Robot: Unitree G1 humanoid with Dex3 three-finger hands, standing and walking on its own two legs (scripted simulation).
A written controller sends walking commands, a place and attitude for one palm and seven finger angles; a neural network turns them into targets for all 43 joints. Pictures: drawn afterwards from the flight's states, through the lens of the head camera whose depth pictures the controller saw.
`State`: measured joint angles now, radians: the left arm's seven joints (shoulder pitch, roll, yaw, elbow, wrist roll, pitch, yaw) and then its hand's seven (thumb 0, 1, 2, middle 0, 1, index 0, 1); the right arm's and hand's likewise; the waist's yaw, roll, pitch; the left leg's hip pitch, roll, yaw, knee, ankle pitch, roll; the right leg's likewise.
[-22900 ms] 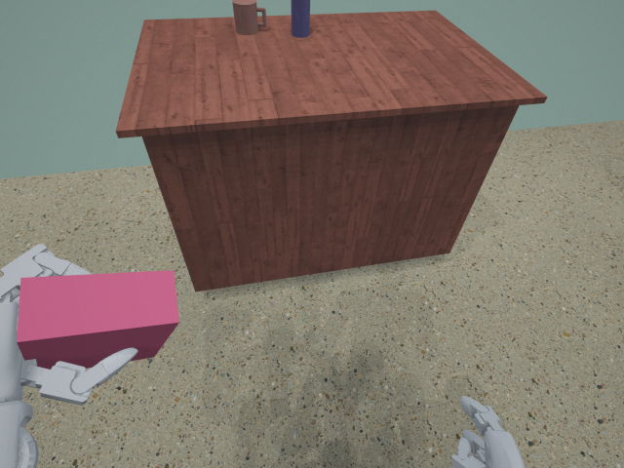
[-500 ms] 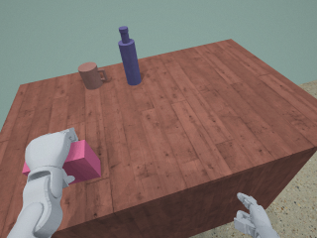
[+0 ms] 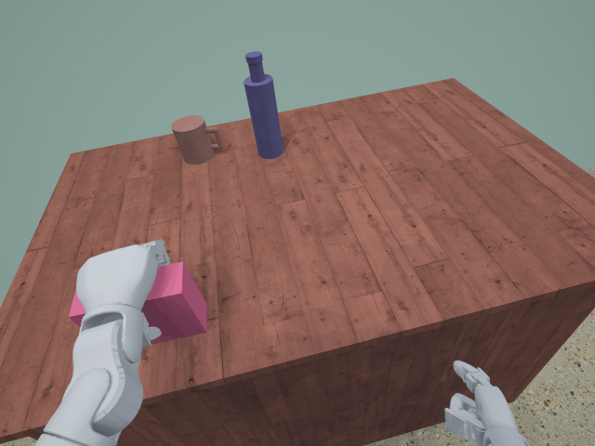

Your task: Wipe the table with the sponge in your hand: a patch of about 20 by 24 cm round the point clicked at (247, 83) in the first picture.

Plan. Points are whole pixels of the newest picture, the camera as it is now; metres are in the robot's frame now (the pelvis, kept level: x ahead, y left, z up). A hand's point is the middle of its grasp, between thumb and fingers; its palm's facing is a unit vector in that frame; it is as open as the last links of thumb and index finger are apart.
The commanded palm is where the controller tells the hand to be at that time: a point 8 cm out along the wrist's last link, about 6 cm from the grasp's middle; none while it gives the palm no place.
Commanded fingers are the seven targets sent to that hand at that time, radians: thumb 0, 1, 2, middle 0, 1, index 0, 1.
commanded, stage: slide across to the third lane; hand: left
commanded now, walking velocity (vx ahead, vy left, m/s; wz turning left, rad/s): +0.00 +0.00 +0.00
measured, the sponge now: (151, 316) +0.26 +0.26 +0.05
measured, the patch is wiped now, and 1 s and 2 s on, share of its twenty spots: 0.60 0.60 0.70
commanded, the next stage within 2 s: wipe forward along the third lane in 1.32 s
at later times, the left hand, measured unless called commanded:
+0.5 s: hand (190, 286) +0.28 +0.19 +0.10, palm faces +0.07 -0.07 -1.00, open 9.6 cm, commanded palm +0.25 +0.16 +0.14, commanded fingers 0.00 0.10 1.30 -1.20 -1.60 -1.20 -1.60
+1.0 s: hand (196, 286) +0.28 +0.19 +0.10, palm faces +0.06 -0.07 -1.00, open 9.5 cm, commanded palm +0.25 +0.16 +0.14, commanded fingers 0.00 0.10 1.30 -1.20 -1.60 -1.20 -1.60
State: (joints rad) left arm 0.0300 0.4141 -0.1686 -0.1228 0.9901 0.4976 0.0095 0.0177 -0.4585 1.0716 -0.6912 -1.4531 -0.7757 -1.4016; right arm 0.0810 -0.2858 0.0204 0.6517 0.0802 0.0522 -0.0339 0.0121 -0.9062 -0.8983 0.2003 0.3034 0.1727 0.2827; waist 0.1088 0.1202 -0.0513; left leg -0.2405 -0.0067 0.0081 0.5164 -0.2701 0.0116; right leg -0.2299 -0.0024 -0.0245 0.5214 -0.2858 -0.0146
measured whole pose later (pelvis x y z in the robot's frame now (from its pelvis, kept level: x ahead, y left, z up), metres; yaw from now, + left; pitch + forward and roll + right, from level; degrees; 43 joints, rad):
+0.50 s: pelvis -0.01 -0.02 +0.00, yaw +0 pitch -2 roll +1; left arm -0.12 0.33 -0.30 0.00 1.00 0.56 0.03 0.00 -0.49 1.08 -0.73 -1.43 -0.81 -1.35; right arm 0.04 -0.27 0.04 0.70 0.08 0.07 0.00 0.01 -0.91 -0.90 0.20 0.30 0.19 0.29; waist 0.11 0.12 -0.05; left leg -0.21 0.01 0.00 0.49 -0.25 -0.02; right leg -0.21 0.02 -0.03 0.52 -0.28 -0.04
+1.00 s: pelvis -0.01 -0.02 +0.00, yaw +0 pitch -2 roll +1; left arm -0.13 0.32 -0.31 0.03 1.01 0.54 0.03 -0.02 -0.48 1.09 -0.72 -1.44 -0.80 -1.36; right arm 0.04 -0.27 0.03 0.68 0.08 0.08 0.00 0.01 -0.91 -0.90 0.20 0.30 0.20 0.30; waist 0.11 0.11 -0.06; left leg -0.22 0.01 0.00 0.49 -0.25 -0.02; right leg -0.22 0.02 -0.03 0.53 -0.28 -0.04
